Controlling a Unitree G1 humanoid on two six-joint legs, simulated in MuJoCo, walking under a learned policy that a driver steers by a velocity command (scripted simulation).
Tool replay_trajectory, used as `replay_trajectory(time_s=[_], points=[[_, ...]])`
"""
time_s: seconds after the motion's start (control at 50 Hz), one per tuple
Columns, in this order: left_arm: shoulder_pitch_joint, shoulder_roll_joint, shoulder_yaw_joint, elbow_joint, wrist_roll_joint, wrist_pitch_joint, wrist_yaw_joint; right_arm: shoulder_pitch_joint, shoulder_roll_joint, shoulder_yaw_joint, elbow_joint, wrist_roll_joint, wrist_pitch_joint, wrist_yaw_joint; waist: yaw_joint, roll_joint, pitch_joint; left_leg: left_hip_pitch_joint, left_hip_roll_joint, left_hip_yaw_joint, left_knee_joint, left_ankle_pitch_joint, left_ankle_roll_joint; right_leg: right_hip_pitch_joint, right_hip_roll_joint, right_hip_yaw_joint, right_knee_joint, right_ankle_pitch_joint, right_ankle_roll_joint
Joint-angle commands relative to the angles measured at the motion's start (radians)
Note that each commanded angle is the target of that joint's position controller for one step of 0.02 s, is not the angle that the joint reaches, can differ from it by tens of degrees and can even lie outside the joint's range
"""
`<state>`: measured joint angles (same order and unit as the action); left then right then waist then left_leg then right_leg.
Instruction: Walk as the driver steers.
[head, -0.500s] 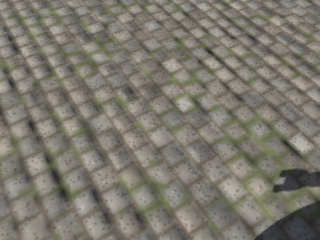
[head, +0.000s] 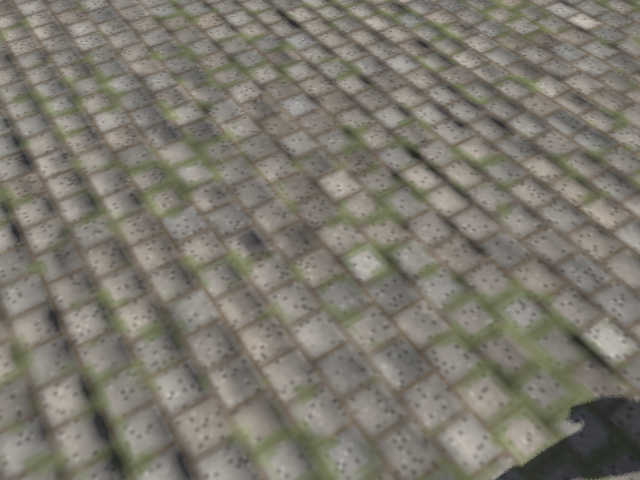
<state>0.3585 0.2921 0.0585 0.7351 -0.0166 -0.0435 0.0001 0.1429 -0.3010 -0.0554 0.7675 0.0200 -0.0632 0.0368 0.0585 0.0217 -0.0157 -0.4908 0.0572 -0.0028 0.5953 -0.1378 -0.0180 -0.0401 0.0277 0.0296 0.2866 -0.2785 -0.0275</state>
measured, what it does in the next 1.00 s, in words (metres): walks ahead: left foot, then right foot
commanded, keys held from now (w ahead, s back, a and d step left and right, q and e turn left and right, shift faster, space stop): w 0.56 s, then w+q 0.44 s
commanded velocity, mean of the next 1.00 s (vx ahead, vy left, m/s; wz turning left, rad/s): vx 0.48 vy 0.00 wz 0.13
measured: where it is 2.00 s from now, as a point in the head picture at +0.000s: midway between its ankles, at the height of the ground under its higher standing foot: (263, 270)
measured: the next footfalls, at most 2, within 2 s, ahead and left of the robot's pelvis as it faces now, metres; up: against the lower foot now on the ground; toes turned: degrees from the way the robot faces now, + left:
left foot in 0.08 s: +0.15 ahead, +0.14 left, +0.00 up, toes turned +2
right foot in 0.60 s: +0.49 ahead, -0.09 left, +0.00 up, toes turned -1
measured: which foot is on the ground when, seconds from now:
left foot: up 0.00-0.06, down 0.08-0.62, up 0.64-1.00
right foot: down 0.00-0.10, up 0.12-0.58, down 0.60-1.00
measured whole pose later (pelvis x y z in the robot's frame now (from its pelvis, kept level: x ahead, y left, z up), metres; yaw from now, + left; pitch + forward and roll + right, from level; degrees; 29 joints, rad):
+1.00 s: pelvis +0.53 +0.01 +0.00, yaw +11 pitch +0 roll -3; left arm 0.29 0.27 0.07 0.85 0.01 -0.09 0.00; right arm 0.16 -0.28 -0.05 0.74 0.02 -0.03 0.03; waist 0.06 0.04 0.04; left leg -0.67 0.12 -0.03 0.72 0.04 0.01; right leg 0.06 0.05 -0.22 0.21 -0.27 -0.03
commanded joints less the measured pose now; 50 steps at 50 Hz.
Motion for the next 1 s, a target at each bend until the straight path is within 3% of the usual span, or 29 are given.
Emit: replay_trajectory(time_s=[0.02,0.06,0.08,0.1,0.12,0.14,0.16,0.18,0.2,0.24,0.28,0.38,0.46,0.52,0.56,0.58,0.6,0.62,0.64,0.66,0.68,0.7,0.72,0.74,0.78,0.82,0.9,1.0], points=[[-0.017,0.180,0.049,-0.041,-0.007,-0.010,-0.001,-0.087,-0.096,-0.015,-0.093,0.007,-0.030,0.008,-0.016,-0.124,0.092,0.015,0.001,0.007,-0.051,-0.019,0.037,-0.075,-0.292,0.207,-0.099,-0.022,-0.179],[-0.025,0.163,0.041,-0.034,-0.004,-0.003,-0.001,0.027,-0.116,-0.028,-0.056,0.003,-0.033,0.002,-0.080,-0.109,0.047,0.205,-0.037,0.045,-0.102,-0.023,0.065,-0.120,-0.248,0.166,0.019,0.100,-0.143],[-0.023,0.122,0.025,-0.033,0.006,-0.004,0.000,0.155,-0.158,-0.047,-0.024,0.003,-0.035,-0.009,-0.137,-0.066,-0.030,0.390,-0.010,0.003,-0.116,-0.035,0.096,-0.184,-0.186,0.101,0.210,0.196,-0.106],[0.000,0.049,-0.001,-0.078,0.017,-0.015,0.001,0.277,-0.273,-0.072,-0.015,-0.016,-0.038,-0.016,-0.158,0.156,-0.158,0.662,0.226,-0.345,-0.184,-0.135,0.211,-0.433,-0.055,-0.008,0.595,0.054,-0.025],[-0.004,0.058,0.001,-0.097,0.006,-0.032,0.009,0.336,-0.266,-0.070,0.002,-0.015,-0.038,-0.005,-0.167,0.292,-0.210,0.761,0.327,-0.707,-0.347,-0.387,0.311,-0.655,0.033,0.044,0.838,-0.290,0.012],[-0.035,0.144,0.023,-0.092,-0.017,-0.042,0.006,0.275,-0.193,-0.045,-0.007,-0.009,-0.041,-0.003,-0.158,0.175,-0.110,0.696,0.322,-0.658,-0.372,-0.491,0.287,-0.751,-0.032,0.099,0.940,-0.247,-0.001],[-0.076,0.151,0.024,-0.096,-0.026,-0.047,0.000,0.220,-0.154,-0.033,-0.021,-0.013,-0.038,-0.005,-0.136,0.127,-0.036,0.616,0.288,-0.545,-0.370,-0.444,0.255,-0.774,-0.079,0.076,0.946,-0.161,-0.019],[-0.097,0.135,0.021,-0.093,-0.014,-0.048,-0.001,0.175,-0.129,-0.024,-0.030,-0.019,-0.036,-0.006,-0.117,0.075,0.009,0.539,0.245,-0.454,-0.387,-0.354,0.241,-0.763,-0.112,0.059,0.905,-0.080,-0.020],[-0.106,0.124,0.024,-0.090,-0.001,-0.045,-0.003,0.144,-0.107,-0.016,-0.036,-0.025,-0.036,-0.007,-0.097,0.069,0.035,0.476,0.211,-0.383,-0.406,-0.254,0.229,-0.728,-0.140,0.060,0.854,-0.018,-0.016],[-0.083,0.093,0.020,-0.075,0.003,-0.033,-0.008,0.126,-0.104,-0.013,-0.039,-0.028,-0.040,-0.011,-0.072,0.085,0.036,0.406,0.171,-0.285,-0.446,-0.110,0.229,-0.661,-0.153,0.041,0.815,0.056,0.003],[-0.104,0.078,0.017,-0.081,0.009,-0.024,-0.005,0.137,-0.115,-0.016,-0.028,-0.021,-0.046,-0.015,-0.067,0.057,0.049,0.390,0.160,-0.217,-0.469,0.020,0.242,-0.679,-0.155,0.027,0.755,0.118,0.028],[-0.263,0.030,-0.004,-0.124,0.009,-0.039,-0.014,0.190,-0.136,-0.019,0.003,-0.011,-0.033,-0.032,-0.114,0.042,0.080,0.387,0.110,-0.073,-0.484,0.187,0.212,-0.636,-0.127,-0.017,0.427,0.344,0.050],[-0.384,0.024,-0.010,-0.157,-0.001,-0.052,-0.039,0.270,-0.152,-0.024,0.043,-0.002,-0.016,-0.038,-0.152,0.032,0.114,0.464,0.151,-0.069,-0.468,0.182,0.213,-0.614,-0.095,-0.031,0.276,0.397,0.031],[-0.408,0.046,-0.004,-0.173,-0.002,-0.058,-0.056,0.282,-0.162,-0.031,0.060,0.003,0.001,-0.043,-0.129,0.042,0.110,0.572,0.196,-0.077,-0.405,0.294,0.194,-0.611,-0.080,-0.023,0.220,0.311,-0.010],[-0.330,0.085,0.012,-0.155,0.003,-0.057,-0.055,0.265,-0.186,-0.039,0.059,0.001,0.010,-0.048,-0.074,0.072,0.042,0.615,0.195,-0.067,-0.290,0.575,0.175,-0.480,-0.036,-0.054,0.217,0.224,-0.044],[-0.211,0.120,0.032,-0.123,0.005,-0.055,-0.047,0.253,-0.184,-0.037,0.058,0.000,0.018,-0.050,-0.003,0.070,-0.037,0.586,0.163,-0.049,-0.136,0.718,0.156,-0.299,-0.007,-0.077,0.193,0.228,-0.073],[-0.041,0.165,0.053,-0.083,0.008,-0.052,-0.033,0.248,-0.159,-0.024,0.046,-0.009,0.020,-0.052,0.077,0.054,-0.162,0.437,0.118,-0.032,0.087,0.622,0.125,-0.005,-0.067,-0.023,0.223,0.254,-0.114],[0.082,0.272,0.075,-0.066,0.036,-0.049,-0.023,0.352,-0.041,0.012,0.011,-0.024,0.006,-0.046,0.052,-0.155,-0.346,0.048,-0.022,0.003,0.487,0.149,0.064,0.429,-0.351,0.376,0.247,0.180,-0.242],[0.103,0.209,0.060,-0.055,0.023,-0.047,-0.025,0.378,-0.034,0.021,0.033,-0.005,-0.013,-0.039,0.055,-0.276,-0.458,-0.133,-0.119,-0.120,0.691,-0.433,0.044,0.511,-0.459,0.711,0.079,0.018,-0.316],[0.039,0.146,0.040,-0.057,0.015,-0.045,-0.021,0.274,-0.144,-0.012,0.012,0.027,-0.025,-0.034,0.068,-0.180,-0.273,-0.229,-0.054,-0.157,0.752,-0.396,0.052,0.372,-0.421,0.579,0.036,-0.059,-0.255],[-0.027,0.117,0.030,-0.058,0.013,-0.044,-0.017,0.194,-0.150,-0.015,-0.014,0.036,-0.029,-0.034,0.043,-0.131,-0.143,-0.238,0.000,-0.117,0.718,-0.303,0.057,0.218,-0.382,0.423,0.009,-0.027,-0.216],[-0.084,0.090,0.021,-0.050,0.017,-0.047,-0.019,0.156,-0.132,-0.014,-0.022,0.023,-0.026,-0.036,0.008,-0.077,-0.056,-0.207,0.036,-0.103,0.656,-0.234,0.051,0.074,-0.339,0.321,-0.034,0.047,-0.194],[-0.126,0.064,0.015,-0.048,0.024,-0.057,-0.021,0.167,-0.124,-0.022,-0.015,0.012,-0.013,-0.040,-0.028,-0.099,-0.019,-0.155,0.067,-0.110,0.605,-0.179,0.046,-0.017,-0.301,0.234,-0.071,0.101,-0.176],[-0.151,0.060,0.017,-0.042,0.029,-0.065,-0.022,0.203,-0.101,-0.021,-0.002,0.013,0.003,-0.040,-0.054,-0.121,-0.007,-0.096,0.079,-0.111,0.593,-0.146,0.037,-0.082,-0.283,0.179,-0.108,0.127,-0.171],[-0.170,0.063,0.023,-0.020,0.028,-0.082,-0.024,0.225,-0.062,-0.017,0.005,0.013,0.028,-0.043,-0.078,-0.104,0.023,-0.080,0.086,-0.108,0.572,-0.115,0.021,-0.148,-0.278,0.089,-0.155,0.208,-0.180],[-0.172,0.081,0.030,0.001,0.033,-0.090,-0.020,0.183,-0.058,-0.019,-0.016,0.007,0.039,-0.049,-0.080,-0.089,0.057,-0.136,0.089,-0.121,0.512,-0.041,0.007,-0.156,-0.274,0.014,-0.178,0.270,-0.179],[-0.161,0.108,0.035,0.027,0.032,-0.082,-0.004,0.077,-0.039,-0.012,-0.052,0.003,0.022,-0.029,-0.047,-0.068,0.081,-0.148,0.074,-0.077,0.253,0.184,0.009,-0.108,-0.233,-0.129,-0.185,0.340,-0.150],[-0.069,0.154,0.050,0.072,0.011,-0.049,0.006,-0.089,-0.019,0.001,-0.132,0.002,0.018,0.006,0.022,-0.037,0.125,-0.206,0.056,0.001,0.065,0.188,0.043,0.068,-0.292,-0.186,-0.148,0.398,-0.140]])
